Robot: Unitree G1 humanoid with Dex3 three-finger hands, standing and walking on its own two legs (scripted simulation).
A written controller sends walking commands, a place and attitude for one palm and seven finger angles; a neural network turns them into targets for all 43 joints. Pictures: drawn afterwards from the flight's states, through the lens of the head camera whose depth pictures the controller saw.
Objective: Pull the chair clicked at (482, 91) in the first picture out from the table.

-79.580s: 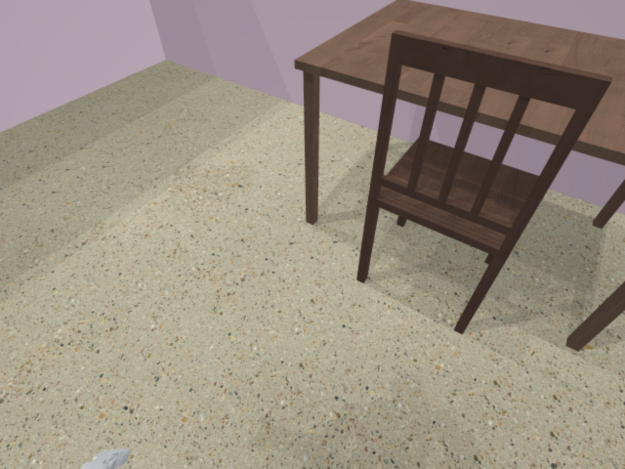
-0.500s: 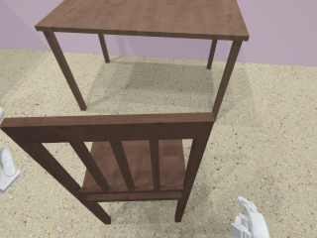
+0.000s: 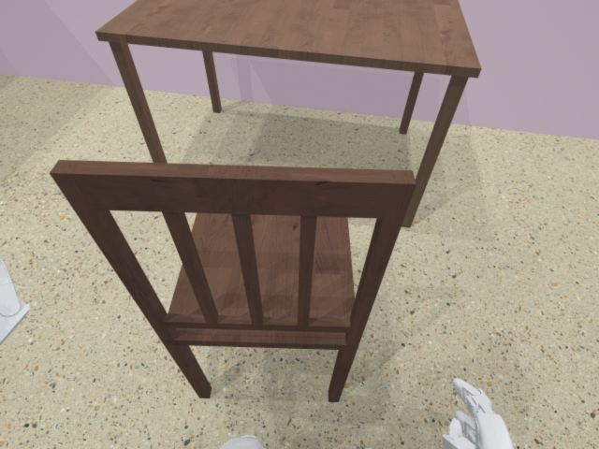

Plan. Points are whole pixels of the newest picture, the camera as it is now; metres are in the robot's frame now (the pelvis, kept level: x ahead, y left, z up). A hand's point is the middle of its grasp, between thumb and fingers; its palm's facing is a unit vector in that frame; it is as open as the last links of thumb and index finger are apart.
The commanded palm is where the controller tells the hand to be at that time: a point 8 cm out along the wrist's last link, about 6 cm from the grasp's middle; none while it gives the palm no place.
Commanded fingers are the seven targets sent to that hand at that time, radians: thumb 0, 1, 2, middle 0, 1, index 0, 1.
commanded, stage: step back with the hand held close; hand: left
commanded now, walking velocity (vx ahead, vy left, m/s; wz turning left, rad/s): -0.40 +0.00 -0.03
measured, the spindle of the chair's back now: (250, 275) +0.39 +0.11 -0.05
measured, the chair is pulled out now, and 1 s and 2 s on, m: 0.65 0.65 0.65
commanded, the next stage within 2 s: stop stepping back and stand still in 0.54 s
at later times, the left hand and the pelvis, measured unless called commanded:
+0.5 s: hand out of the picture +0.14 +0.26 +0.19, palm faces +0.49 -0.71 -0.49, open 7.4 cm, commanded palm +0.08 +0.30 +0.19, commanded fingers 0.00 0.90 0.90 -0.20 -0.30 -0.20 -0.30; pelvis -0.05 -0.01 +0.01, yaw +3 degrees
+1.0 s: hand out of the picture +0.09 +0.21 +0.17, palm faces +0.33 -0.78 -0.53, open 7.4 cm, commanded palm +0.04 +0.24 +0.19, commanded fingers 0.00 0.90 0.90 -0.20 -0.30 -0.20 -0.30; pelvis -0.13 -0.05 +0.02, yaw -6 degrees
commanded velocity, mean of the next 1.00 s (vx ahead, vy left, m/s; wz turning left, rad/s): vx -0.16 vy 0.05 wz -0.06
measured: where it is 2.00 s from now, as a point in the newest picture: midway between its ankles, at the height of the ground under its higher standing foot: outside the picture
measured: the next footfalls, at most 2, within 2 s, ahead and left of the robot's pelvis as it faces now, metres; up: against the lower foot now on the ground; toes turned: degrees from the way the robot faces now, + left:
right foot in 0.26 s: +0.04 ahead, -0.14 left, +0.00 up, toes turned +5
left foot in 0.52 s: -0.01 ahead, +0.12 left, +0.00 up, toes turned +5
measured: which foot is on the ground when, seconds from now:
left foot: down 0.00-0.34, up 0.36-0.50, down 0.52-0.86, up 0.88-1.00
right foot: down 0.00-0.16, up 0.18-0.24, down 0.26-0.52, up 0.54-0.78, down 0.80-1.00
